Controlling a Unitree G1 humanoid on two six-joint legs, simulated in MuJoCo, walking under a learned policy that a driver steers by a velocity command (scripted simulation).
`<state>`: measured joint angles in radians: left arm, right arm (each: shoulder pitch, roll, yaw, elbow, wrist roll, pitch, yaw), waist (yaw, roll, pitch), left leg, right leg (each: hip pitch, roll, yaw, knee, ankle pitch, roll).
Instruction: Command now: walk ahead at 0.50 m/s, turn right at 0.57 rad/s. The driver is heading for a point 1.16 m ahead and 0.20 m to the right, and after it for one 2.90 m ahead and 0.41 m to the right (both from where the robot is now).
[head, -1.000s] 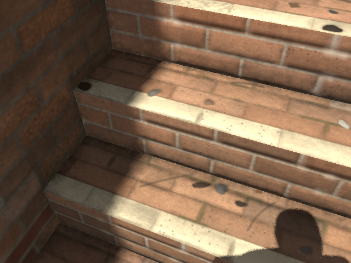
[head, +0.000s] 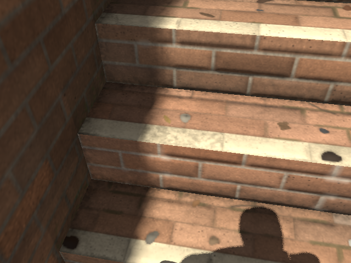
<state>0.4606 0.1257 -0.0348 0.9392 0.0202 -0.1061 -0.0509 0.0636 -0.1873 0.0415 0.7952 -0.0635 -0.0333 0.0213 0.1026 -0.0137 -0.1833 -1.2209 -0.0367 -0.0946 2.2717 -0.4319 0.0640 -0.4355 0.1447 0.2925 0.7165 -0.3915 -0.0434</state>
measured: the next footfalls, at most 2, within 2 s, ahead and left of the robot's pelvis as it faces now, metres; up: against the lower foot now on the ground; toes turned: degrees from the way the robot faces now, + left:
left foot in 0.10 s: +0.10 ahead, +0.19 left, +0.19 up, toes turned -5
right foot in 0.44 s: -0.03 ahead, +0.05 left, +0.00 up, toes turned -16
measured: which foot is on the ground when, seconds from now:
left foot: up 0.00-0.08, down 0.10-0.36, up 0.38-0.72, down 0.74-1.00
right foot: down 0.00-0.14, up 0.16-0.42, down 0.44-0.74, up 0.76-1.00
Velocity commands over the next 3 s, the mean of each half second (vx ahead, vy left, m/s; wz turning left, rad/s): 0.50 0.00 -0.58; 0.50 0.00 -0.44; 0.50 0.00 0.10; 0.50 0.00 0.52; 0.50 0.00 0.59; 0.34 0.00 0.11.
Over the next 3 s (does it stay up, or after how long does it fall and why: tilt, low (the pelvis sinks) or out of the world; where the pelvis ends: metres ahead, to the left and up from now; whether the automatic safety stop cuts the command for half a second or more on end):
stays up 0.90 -0.10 0.81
